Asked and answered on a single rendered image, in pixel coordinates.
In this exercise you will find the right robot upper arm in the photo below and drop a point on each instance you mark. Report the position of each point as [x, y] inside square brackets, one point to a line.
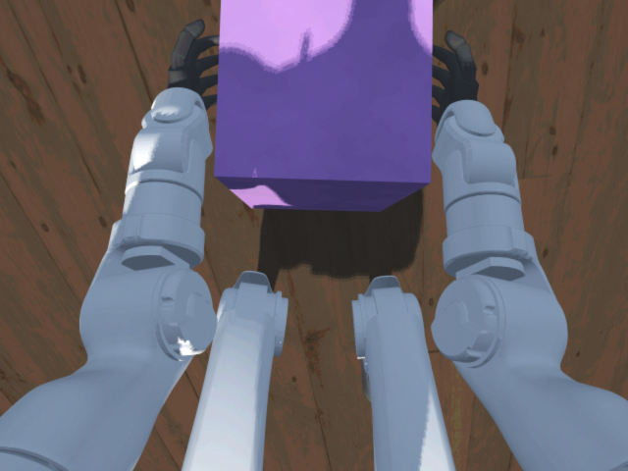
[507, 341]

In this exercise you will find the robot right foot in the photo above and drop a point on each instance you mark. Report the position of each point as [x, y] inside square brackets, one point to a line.
[365, 380]

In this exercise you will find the robot right forearm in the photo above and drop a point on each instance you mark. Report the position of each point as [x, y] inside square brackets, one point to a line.
[484, 224]

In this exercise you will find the carton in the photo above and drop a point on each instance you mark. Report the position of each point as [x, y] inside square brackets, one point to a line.
[324, 104]

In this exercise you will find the right robot shin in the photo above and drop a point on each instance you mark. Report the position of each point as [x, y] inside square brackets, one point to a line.
[411, 302]

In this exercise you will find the robot left forearm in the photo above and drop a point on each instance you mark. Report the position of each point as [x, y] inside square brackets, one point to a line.
[165, 188]

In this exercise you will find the robot left hand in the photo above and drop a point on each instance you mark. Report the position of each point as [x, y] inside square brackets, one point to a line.
[186, 68]

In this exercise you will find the left robot upper arm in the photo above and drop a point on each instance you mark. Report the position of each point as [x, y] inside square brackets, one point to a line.
[140, 330]

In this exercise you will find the robot right hand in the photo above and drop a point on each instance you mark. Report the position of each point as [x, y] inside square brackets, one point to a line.
[459, 82]

